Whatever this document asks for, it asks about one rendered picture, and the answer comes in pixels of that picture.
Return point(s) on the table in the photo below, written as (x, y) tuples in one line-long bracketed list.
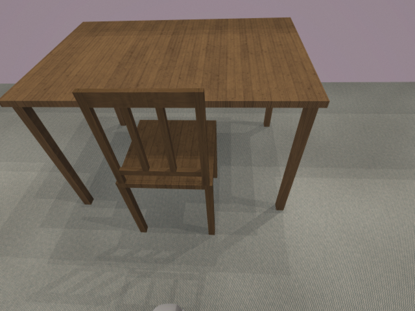
[(240, 63)]

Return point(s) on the chair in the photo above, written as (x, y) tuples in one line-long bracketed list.
[(163, 154)]

